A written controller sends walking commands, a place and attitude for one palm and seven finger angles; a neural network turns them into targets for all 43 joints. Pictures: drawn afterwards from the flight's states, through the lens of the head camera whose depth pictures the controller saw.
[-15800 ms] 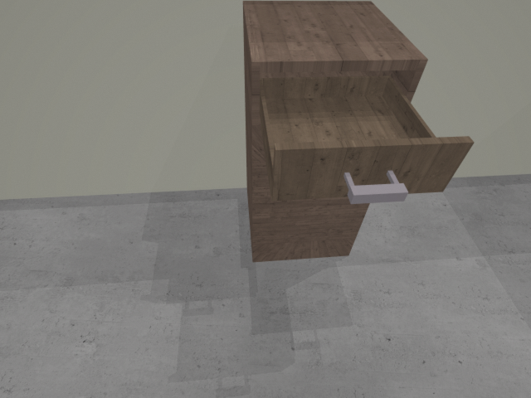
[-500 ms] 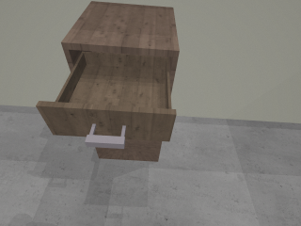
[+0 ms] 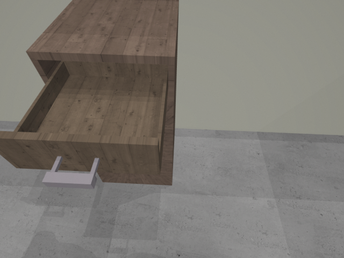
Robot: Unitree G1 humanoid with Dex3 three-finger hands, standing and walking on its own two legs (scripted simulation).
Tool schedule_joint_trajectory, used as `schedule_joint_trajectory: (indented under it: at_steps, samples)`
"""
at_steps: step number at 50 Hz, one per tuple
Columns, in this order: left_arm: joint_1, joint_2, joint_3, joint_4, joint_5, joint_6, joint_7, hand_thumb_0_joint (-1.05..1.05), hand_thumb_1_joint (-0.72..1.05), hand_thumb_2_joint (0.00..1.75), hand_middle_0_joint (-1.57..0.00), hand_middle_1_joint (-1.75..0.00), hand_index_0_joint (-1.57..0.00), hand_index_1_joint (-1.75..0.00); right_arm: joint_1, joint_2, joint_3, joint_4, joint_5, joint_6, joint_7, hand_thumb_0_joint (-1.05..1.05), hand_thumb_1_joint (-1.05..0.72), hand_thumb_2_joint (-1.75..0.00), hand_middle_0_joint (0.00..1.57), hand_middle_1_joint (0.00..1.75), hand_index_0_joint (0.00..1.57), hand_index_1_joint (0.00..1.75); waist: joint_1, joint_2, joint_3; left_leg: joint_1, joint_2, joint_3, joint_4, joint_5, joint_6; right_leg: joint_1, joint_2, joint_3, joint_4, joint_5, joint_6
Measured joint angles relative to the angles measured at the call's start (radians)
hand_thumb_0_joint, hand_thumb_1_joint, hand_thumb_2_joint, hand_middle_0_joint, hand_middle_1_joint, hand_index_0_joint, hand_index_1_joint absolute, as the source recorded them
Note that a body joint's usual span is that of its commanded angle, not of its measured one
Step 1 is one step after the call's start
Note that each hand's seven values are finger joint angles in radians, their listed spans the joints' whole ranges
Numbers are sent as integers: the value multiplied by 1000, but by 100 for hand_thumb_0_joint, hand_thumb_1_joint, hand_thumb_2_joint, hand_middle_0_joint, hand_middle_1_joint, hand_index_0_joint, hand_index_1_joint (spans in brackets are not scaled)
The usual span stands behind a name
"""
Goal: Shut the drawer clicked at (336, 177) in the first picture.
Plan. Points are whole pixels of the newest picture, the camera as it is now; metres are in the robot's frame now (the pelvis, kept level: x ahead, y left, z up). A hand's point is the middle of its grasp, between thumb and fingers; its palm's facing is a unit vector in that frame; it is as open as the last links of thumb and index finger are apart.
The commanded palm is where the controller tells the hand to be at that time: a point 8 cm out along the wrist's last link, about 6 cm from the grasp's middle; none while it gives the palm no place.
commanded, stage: come to a stop and stand still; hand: left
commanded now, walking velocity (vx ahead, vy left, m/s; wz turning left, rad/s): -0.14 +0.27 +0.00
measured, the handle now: (74, 170) +0.30 +0.24 +0.03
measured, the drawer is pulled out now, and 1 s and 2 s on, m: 0.29 0.29 0.28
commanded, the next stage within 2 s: look again from close up in 0.86 s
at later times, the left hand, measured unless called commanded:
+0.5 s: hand out of the picture -0.03 +0.24 -0.17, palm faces +0.08 -0.97 -0.21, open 7.4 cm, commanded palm none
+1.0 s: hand out of the picture -0.08 +0.20 -0.17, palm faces -0.01 -0.99 -0.15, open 7.4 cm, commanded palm none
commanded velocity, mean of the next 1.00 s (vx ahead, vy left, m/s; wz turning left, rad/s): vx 0.00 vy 0.02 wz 0.00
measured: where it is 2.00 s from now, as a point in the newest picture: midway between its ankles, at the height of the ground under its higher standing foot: outside the picture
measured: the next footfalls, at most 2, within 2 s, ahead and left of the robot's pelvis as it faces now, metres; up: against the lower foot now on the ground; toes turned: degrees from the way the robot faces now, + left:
left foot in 0.28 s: +0.04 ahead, +0.13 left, +0.00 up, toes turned +3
right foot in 0.60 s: -0.01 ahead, -0.05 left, +0.00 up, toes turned -1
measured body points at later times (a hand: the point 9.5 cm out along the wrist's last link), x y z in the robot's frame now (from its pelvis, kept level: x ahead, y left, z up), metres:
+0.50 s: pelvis -0.05 +0.05 +0.01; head -0.03 +0.07 +0.45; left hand -0.04 +0.29 -0.15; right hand +0.05 -0.17 -0.13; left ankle +0.00 +0.13 -0.73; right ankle -0.07 -0.08 -0.69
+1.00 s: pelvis -0.07 +0.05 +0.01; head -0.05 +0.06 +0.46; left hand -0.08 +0.25 -0.16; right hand -0.11 -0.17 -0.15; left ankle +0.00 +0.13 -0.73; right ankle -0.09 -0.06 -0.73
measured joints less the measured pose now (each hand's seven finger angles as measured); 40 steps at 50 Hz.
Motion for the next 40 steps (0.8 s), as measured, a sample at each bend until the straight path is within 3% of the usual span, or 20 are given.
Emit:
schedule_joint_trajectory:
  at_steps: [4,8,10,13,14,17,22,27,30,34,40]
  samples:
    - [-34,0,8,-32,7,2,15,0,94,90,-21,-30,-20,-30,-81,-14,-15,-47,2,21,1,0,-91,-90,20,30,20,30,26,-26,28,-107,-23,27,163,-65,-17,2,-18,-10,-10,10,-9]
    - [-29,11,16,-61,16,16,20,0,93,90,-21,-30,-21,-30,-171,-40,-32,-111,1,41,14,0,-91,-90,20,30,20,30,56,-49,43,-207,-46,20,295,-42,-25,1,-32,-3,-36,42,0]
    - [-11,24,19,-65,20,29,17,0,93,90,-21,-30,-21,-30,-205,-47,-36,-144,2,39,21,0,-91,-90,20,30,20,29,63,-63,36,-211,-44,20,258,-1,-24,-6,-37,5,-37,51,10]
    - [26,47,27,-65,20,55,11,0,92,90,-21,-30,-20,-30,-225,-46,-34,-188,4,15,27,0,-91,-90,20,30,20,29,66,-82,12,-127,-33,29,37,135,-21,-31,-43,20,11,36,30]
    - [37,51,28,-65,16,66,9,0,91,90,-21,-30,-20,-30,-222,-48,-34,-200,2,5,27,0,-91,-90,20,30,20,29,64,-77,3,-108,-27,28,-16,192,-1,-48,-39,20,52,4,28]
    - [46,68,36,-60,10,97,7,1,91,90,-21,-30,-20,-30,-213,-23,-24,-216,-10,10,23,0,-91,-90,20,30,20,29,66,-91,0,-111,-40,36,7,194,52,-94,-12,67,221,-192,10]
    - [71,63,32,-62,13,86,-3,1,91,90,-20,-30,-20,-30,-191,11,4,-203,-15,21,21,0,-91,-90,20,30,20,30,76,-68,-12,-91,-53,37,-88,249,71,-111,23,65,404,-167,3]
    - [113,29,13,-48,9,73,-4,1,91,90,-20,-30,-20,-30,-185,15,2,-191,-13,15,16,0,-93,-90,20,30,21,30,71,-36,-18,-101,-71,57,-143,294,83,14,19,36,203,-192,7]
    - [135,14,1,-32,7,53,0,1,91,90,-20,-30,-20,-30,-176,17,5,-173,-5,10,19,0,-93,-90,20,30,21,30,70,-38,-20,-128,-84,81,-131,298,79,113,15,53,-31,-92,-3]
    - [147,-26,-26,8,0,36,-3,1,91,90,-20,-30,-20,-30,-163,-14,-10,-136,5,6,16,-1,-95,-90,20,30,21,30,44,8,-11,-102,-63,69,-170,325,67,138,40,45,-75,-58,-11]
    - [154,-34,-37,34,-3,29,-2,1,90,90,-20,-30,-20,-30,-103,-16,3,-63,2,11,21,-1,-93,-90,20,30,20,30,34,-21,-29,-65,-55,69,-212,345,64,171,50,47,-113,-38,-15]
